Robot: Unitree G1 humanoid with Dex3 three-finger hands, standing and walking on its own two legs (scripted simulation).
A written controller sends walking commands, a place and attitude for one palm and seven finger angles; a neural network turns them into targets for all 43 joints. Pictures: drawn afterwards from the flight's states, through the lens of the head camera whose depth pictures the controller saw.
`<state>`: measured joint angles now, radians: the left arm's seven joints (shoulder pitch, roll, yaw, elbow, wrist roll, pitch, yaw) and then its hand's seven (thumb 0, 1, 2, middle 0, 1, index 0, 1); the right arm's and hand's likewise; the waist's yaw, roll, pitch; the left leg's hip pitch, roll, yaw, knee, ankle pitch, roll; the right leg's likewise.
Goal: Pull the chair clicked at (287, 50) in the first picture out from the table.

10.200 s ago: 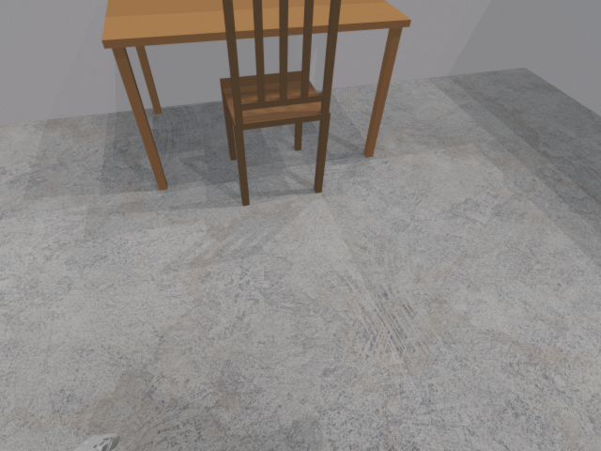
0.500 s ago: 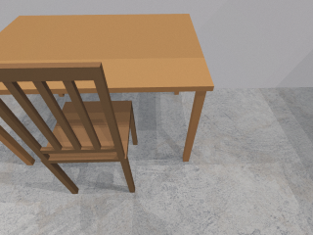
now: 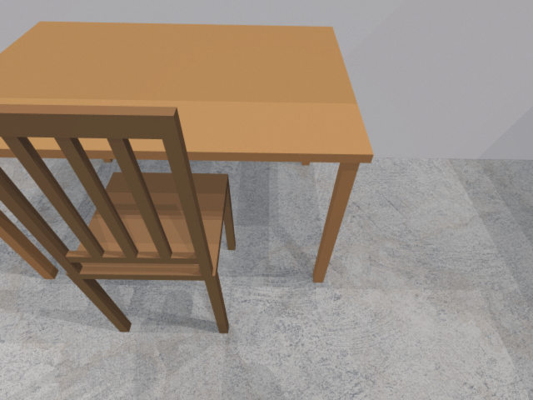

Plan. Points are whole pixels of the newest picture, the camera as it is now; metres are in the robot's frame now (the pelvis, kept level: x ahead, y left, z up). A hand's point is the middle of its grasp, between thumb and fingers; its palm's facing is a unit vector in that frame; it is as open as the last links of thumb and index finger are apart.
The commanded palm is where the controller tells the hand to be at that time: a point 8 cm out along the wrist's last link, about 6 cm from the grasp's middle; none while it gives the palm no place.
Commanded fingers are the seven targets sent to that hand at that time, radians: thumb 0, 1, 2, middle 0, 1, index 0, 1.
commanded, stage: come to a stop and stand still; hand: left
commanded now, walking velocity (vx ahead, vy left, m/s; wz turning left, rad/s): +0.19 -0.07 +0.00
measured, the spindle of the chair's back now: (105, 206) +0.47 +0.37 -0.04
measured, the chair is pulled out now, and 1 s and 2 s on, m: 0.00 0.00 0.00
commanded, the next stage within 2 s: look again from close up in 1.36 s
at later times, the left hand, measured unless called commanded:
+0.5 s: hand out of the picture +0.08 +0.17 -0.17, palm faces +0.08 -0.97 -0.25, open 7.3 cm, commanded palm none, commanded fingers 0.00 0.90 0.90 -0.20 -0.30 -0.20 -0.30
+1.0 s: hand out of the picture +0.03 +0.16 -0.16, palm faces +0.07 -0.97 -0.22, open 7.3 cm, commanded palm none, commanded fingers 0.00 0.90 0.90 -0.20 -0.30 -0.20 -0.30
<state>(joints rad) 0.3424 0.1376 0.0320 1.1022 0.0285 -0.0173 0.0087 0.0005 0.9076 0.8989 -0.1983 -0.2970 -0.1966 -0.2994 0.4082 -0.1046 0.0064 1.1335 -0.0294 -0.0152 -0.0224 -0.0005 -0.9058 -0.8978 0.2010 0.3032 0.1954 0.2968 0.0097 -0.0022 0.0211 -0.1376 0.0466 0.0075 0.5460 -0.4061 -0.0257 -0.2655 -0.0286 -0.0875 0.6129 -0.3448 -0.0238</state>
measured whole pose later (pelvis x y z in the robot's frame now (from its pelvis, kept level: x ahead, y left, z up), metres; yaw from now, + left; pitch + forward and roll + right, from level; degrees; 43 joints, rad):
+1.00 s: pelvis +0.02 -0.02 +0.01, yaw +2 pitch -2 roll +1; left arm 0.26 0.16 0.01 1.07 0.02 0.00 0.03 0.00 0.93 0.90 -0.20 -0.30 -0.20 -0.30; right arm 0.25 -0.16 -0.01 1.07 -0.02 0.00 -0.03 0.01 -0.94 -0.90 0.20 0.30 0.20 0.30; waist 0.01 0.00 0.06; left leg -0.19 0.01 0.07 0.47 -0.25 0.00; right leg -0.24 -0.02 -0.04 0.51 -0.24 -0.01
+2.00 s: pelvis +0.04 +0.01 +0.01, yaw +1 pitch -1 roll +0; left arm 0.26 0.16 0.00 1.08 0.02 -0.02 0.03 0.00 0.91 0.90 -0.20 -0.30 -0.20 -0.30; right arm 0.29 -0.17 0.02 1.08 -0.02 -0.03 -0.02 0.01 -0.91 -0.90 0.20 0.30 0.20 0.30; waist 0.00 0.01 0.03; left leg -0.16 -0.02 0.08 0.45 -0.28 0.03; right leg -0.22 -0.05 -0.01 0.49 -0.25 0.02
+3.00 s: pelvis +0.04 -0.02 +0.01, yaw +1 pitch -1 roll +0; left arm 0.29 0.15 -0.01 1.11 0.02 -0.02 0.03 0.00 0.91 0.90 -0.20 -0.30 -0.20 -0.30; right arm 0.28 -0.13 0.02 1.15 -0.01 -0.02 -0.03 0.00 -0.91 -0.90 0.20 0.30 0.20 0.30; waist 0.00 -0.01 0.04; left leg -0.13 0.03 0.08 0.42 -0.26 -0.01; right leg -0.19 0.00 -0.02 0.45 -0.24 -0.02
